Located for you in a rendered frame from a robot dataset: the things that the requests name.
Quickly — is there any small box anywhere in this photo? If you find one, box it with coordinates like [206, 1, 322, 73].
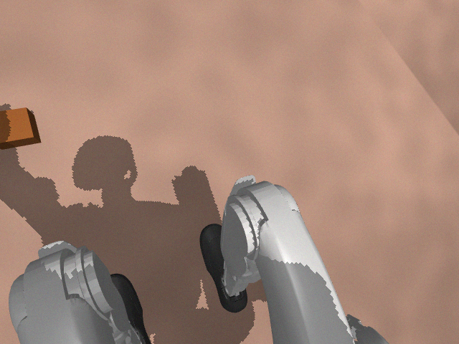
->
[0, 107, 41, 150]

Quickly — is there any left robot foot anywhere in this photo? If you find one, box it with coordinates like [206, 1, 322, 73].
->
[110, 274, 151, 344]

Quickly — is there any right robot hand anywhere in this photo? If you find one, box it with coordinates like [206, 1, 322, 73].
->
[346, 314, 389, 344]

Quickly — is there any right robot foot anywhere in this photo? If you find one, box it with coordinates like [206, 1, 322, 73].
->
[200, 224, 247, 312]

